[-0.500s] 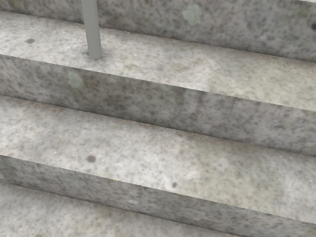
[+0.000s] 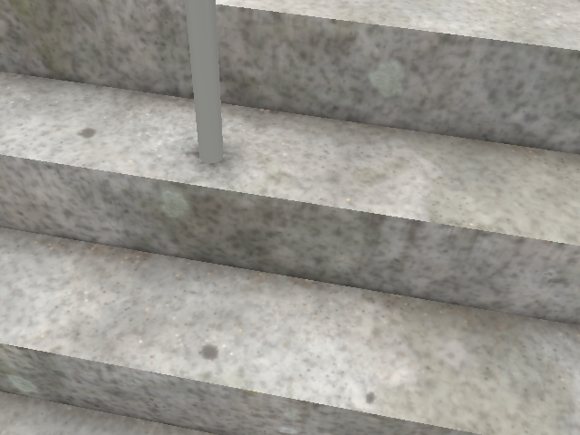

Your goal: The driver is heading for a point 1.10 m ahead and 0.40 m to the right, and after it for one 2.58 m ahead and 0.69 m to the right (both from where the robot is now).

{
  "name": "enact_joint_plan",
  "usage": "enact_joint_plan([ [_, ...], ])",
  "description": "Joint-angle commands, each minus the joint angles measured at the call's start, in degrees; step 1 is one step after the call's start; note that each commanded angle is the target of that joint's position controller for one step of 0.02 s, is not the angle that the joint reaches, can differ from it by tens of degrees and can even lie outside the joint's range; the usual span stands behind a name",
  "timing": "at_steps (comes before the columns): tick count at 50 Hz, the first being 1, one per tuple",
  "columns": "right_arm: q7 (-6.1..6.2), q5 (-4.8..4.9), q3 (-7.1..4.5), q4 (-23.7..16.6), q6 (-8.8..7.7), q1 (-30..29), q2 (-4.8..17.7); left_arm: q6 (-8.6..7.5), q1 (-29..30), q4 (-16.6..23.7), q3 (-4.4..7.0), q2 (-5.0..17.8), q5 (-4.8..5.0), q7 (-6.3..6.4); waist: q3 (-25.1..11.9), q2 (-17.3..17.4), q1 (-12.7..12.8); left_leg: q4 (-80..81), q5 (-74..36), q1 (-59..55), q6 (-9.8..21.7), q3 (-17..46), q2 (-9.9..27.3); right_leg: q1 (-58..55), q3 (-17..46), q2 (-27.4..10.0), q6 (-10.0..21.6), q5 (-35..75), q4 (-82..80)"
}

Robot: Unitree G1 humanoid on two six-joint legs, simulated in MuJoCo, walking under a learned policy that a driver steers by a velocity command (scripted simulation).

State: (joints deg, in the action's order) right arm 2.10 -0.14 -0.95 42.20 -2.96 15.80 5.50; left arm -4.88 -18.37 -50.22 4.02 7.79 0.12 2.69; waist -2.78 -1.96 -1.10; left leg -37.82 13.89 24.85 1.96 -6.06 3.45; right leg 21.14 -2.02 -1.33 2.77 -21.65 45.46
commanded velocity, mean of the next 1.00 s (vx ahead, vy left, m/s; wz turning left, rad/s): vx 0.20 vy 0.00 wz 0.00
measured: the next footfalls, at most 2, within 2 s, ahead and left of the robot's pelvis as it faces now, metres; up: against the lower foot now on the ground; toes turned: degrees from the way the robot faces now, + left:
right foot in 0.32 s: +0.05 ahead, -0.11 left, +0.00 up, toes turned +0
left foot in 1.08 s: +0.10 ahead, +0.04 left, +0.00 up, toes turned +3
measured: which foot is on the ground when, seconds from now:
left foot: down 0.00-0.86, up 0.88-1.00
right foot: up 0.00-0.30, down 0.32-1.00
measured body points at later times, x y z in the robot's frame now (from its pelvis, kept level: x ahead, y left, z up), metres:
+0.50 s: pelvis +0.02 +0.01 +0.02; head +0.01 +0.00 +0.47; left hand +0.05 +0.23 -0.12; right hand +0.10 -0.20 -0.12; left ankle +0.06 +0.11 -0.72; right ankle +0.01 -0.11 -0.72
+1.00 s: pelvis +0.09 -0.02 +0.03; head +0.09 -0.02 +0.48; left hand +0.14 +0.20 -0.12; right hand +0.16 -0.27 -0.11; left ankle +0.04 +0.06 -0.64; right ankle +0.02 -0.11 -0.71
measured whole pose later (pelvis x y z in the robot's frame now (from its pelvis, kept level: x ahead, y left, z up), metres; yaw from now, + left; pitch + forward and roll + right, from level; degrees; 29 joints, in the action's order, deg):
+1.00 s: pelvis +0.09 -0.02 +0.03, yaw +0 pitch +4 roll -1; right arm -0.2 -0.9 -2.7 52.5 -3.7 16.4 11.1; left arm -5.8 -17.7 -55.2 1.0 8.8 -0.8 0.6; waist -5.0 0.6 0.6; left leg -61.5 21.0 28.1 6.1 -6.1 1.7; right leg 7.7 -2.7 3.5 5.1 -15.5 21.4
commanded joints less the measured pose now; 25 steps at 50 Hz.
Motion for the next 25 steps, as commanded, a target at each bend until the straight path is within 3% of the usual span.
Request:
enact_joint_plan([
  [1,-0.40,-0.77,0.67,0.75,-1.25,1.47,3.46,2.06,-15.17,0.61,-1.04,-4.30,1.04,-2.80,-8.54,17.55,7.81,22.61,-28.53,-11.70,10.96,34.39,19.44,5.10,5.89,-2.24,-2.72,1.78,28.75],
  [2,-0.34,-0.85,0.95,-0.03,-0.79,-2.72,1.58,2.72,-10.01,0.91,-0.66,-1.81,0.74,-3.00,-4.94,10.32,7.16,26.42,-9.92,-4.27,12.11,31.53,19.59,5.18,5.23,-2.67,-4.27,4.06,32.40],
  [3,0.35,-0.93,0.70,0.11,-0.58,-3.97,2.20,3.48,-4.85,1.42,-0.16,-0.07,0.00,-3.00,-2.10,5.53,5.84,26.87,8.11,-2.74,8.99,23.41,13.78,5.40,5.26,-2.39,-4.24,4.28,30.88],
  [5,1.74,-0.19,-0.09,1.15,-0.29,-2.83,5.13,4.54,-0.79,1.82,-0.38,1.12,-0.83,-2.67,3.33,7.52,4.68,26.63,7.26,-0.63,5.35,16.40,9.69,5.82,4.43,-2.39,-3.42,6.25,25.82],
  [6,2.27,-0.64,-0.63,2.02,-0.01,0.21,6.47,4.80,1.28,3.23,-0.76,0.66,-1.07,-2.20,4.17,8.28,4.37,25.76,11.45,-2.13,5.11,17.47,8.84,7.00,5.79,-1.99,-2.93,7.27,24.97],
  [7,2.12,-1.22,-0.91,1.59,0.08,1.21,6.66,4.83,2.76,4.03,-1.08,1.23,-0.24,-2.06,5.51,5.29,3.82,27.07,6.36,-4.09,2.94,19.06,10.22,7.29,6.58,-2.45,-2.53,8.42,19.91],
  [8,2.09,-1.40,-1.14,1.75,0.13,2.30,6.84,4.90,3.22,3.79,-1.36,0.76,0.43,-1.95,4.88,5.46,3.67,27.36,3.13,-7.25,2.06,18.72,10.29,6.64,6.65,-2.23,-2.38,7.60,15.21],
  [10,1.85,-1.29,-1.46,1.29,0.74,3.67,6.44,5.21,2.63,2.89,-1.26,1.26,1.50,-1.87,3.58,8.48,2.94,27.61,5.28,-12.38,1.87,16.34,8.75,4.58,4.82,-1.62,-1.57,1.48,3.69],
  [11,1.63,-0.95,-1.14,1.48,1.31,4.61,4.50,5.43,0.80,1.20,-1.37,1.07,2.38,-1.68,3.36,8.83,2.02,26.91,2.94,-12.17,1.91,12.52,7.53,0.41,0.97,0.24,-1.45,-4.08,-4.97],
  [12,1.76,-1.23,-1.57,2.19,1.99,7.35,5.32,5.53,1.73,1.23,-1.26,1.42,2.48,-1.16,4.25,10.65,0.50,26.09,4.82,-14.83,2.99,12.80,6.52,0.55,-0.51,1.85,-1.53,-7.32,-12.76],
  [13,2.01,-0.98,-1.44,2.53,2.51,7.40,4.25,5.19,0.59,-0.11,-1.21,1.44,2.04,-0.64,4.46,11.23,1.07,24.44,4.68,-13.22,3.83,13.79,7.13,-3.43,-0.41,0.73,-0.75,-0.21,-17.94],
  [14,1.93,-0.67,-1.83,2.56,2.28,6.86,4.62,4.93,-0.92,-1.07,-1.17,1.69,1.30,-0.09,4.77,11.06,1.83,21.60,4.32,-11.23,3.82,13.87,6.84,-5.42,0.80,-0.23,0.11,6.00,-20.10],
  [16,1.08,0.16,-2.46,2.82,1.90,5.75,5.04,3.77,-0.96,-1.36,-2.07,1.34,0.24,0.42,2.45,7.86,1.75,18.82,6.48,-9.86,3.47,13.90,5.93,-7.52,3.18,-2.83,1.31,13.19,-21.52],
  [17,0.81,0.61,-2.36,2.43,1.84,4.84,4.38,3.04,0.13,-0.91,-2.37,1.53,0.26,0.41,2.05,5.78,1.10,18.40,6.05,-9.96,3.28,13.06,4.54,-6.23,3.69,-2.97,1.65,13.91,-20.15],
  [18,0.82,0.71,-1.82,2.76,1.79,3.48,3.69,2.52,0.69,-1.23,-2.85,0.27,0.24,0.26,2.01,1.63,1.32,19.28,4.10,-11.86,2.77,10.98,3.50,-3.08,4.15,-3.12,1.97,11.57,-20.61],
  [20,1.01,0.10,-1.66,4.00,1.75,2.81,4.19,1.75,0.44,-1.98,-3.33,-0.10,0.50,0.13,3.04,-0.88,1.39,17.36,-0.44,-14.07,2.35,9.49,2.86,-2.06,4.88,-3.44,1.90,12.65,-23.28],
  [22,0.87,0.00,-1.70,4.78,1.93,2.81,4.73,0.99,0.70,-1.74,-3.48,0.28,0.33,0.29,3.04,-1.30,1.19,16.40,-5.28,-15.26,2.23,8.59,2.46,-2.44,5.10,-4.02,1.74,16.36,-23.79],
  [23,0.64,-0.19,-1.52,5.70,2.05,3.14,4.31,0.75,-0.18,-2.12,-3.59,-0.05,0.55,0.13,2.16,-0.59,1.37,17.22,-2.54,-16.21,2.22,8.66,2.75,-2.64,5.09,-3.56,2.06,13.78,-24.69],
  [24,0.89,0.33,-1.55,6.10,2.00,3.22,4.41,0.70,-1.92,-3.50,-3.16,0.88,-0.09,0.22,2.21,0.97,1.13,16.97,2.08,-16.71,2.25,7.98,2.22,-1.80,6.18,-3.56,2.49,8.35,-26.45],
  [25,0.96,0.43,-1.65,6.56,2.08,3.35,5.10,0.64,-1.67,-3.36,-2.99,1.58,-0.37,0.29,3.40,0.40,0.93,17.07,4.63,-15.72,2.76,7.80,1.84,-0.69,6.54,-3.55,3.01,3.81,-27.65],
])
Velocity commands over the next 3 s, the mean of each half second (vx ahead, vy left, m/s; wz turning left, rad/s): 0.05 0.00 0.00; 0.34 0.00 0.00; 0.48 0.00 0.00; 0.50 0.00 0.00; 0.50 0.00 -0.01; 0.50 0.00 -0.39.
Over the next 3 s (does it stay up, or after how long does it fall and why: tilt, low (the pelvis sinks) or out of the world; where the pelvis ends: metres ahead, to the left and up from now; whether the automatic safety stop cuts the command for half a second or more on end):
stays up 0.59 -0.04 0.50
